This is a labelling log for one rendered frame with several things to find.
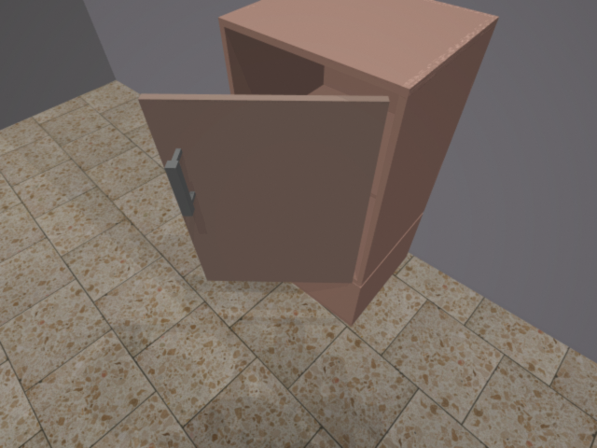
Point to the handle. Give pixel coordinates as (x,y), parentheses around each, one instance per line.
(185,199)

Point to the cupboard door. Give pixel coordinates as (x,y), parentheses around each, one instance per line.
(282,182)

